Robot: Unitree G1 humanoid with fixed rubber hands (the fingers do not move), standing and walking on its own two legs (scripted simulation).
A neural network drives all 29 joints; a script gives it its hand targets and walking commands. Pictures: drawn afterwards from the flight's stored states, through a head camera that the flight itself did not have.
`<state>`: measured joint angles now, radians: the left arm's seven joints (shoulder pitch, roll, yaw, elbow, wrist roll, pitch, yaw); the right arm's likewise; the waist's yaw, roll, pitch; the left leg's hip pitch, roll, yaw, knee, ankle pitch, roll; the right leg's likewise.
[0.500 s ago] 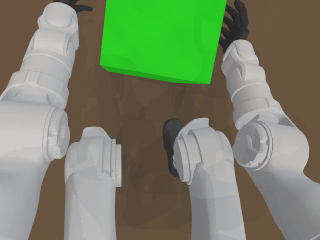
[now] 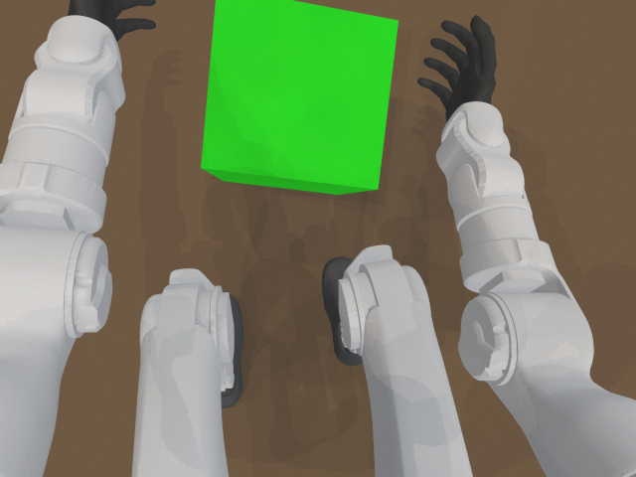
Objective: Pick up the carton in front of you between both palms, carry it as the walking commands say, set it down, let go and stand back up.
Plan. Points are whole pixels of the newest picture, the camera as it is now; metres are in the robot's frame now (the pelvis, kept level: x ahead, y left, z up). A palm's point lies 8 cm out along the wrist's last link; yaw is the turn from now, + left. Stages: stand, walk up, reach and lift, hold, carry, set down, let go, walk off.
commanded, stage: set down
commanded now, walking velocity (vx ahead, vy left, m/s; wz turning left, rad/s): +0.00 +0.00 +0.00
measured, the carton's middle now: (293, 117) +0.51 -0.04 -0.30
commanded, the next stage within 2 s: let go in 0.70 s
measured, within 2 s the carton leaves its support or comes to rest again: neither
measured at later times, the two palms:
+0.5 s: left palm out of the picture +0.57 +0.17 +0.03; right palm (592, 44) +0.48 -0.22 +0.03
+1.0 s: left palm out of the picture +0.49 +0.19 +0.14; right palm out of the picture +0.43 -0.22 +0.15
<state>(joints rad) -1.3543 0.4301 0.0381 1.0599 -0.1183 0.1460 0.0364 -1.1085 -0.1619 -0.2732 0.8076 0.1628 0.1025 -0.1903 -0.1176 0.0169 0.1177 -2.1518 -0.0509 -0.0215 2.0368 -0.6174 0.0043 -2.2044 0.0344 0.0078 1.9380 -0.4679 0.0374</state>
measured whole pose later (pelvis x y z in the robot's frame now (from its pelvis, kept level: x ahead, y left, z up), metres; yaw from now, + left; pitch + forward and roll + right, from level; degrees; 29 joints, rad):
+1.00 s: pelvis +0.06 -0.01 +0.26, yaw +3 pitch +39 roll +0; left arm -0.72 0.20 0.24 0.73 0.12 0.13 0.04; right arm -0.53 -0.12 -0.26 0.58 -0.07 0.10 0.03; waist -0.09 0.01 -0.11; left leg -1.32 -0.06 -0.06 1.00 -0.36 -0.01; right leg -1.36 0.01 0.02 0.96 -0.28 0.01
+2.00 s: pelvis +0.13 +0.00 +0.35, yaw +1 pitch -4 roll -1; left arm 0.23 0.21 0.03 0.46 0.00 0.10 -0.04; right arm 0.21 -0.23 -0.03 0.38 -0.02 0.20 0.04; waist 0.00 0.01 0.09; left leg -0.07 -0.02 -0.05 0.47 -0.32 0.01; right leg -0.14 0.03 0.05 0.47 -0.25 0.00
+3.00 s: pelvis +0.17 -0.02 +0.33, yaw -7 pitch +3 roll +1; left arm 0.34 0.24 0.00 0.79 0.02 0.00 0.04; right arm 0.39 -0.28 0.00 0.81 -0.02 0.02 -0.05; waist -0.02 0.02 -0.06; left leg -0.17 0.05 0.11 0.58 -0.46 -0.03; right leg -0.34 0.10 0.14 0.69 -0.39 -0.04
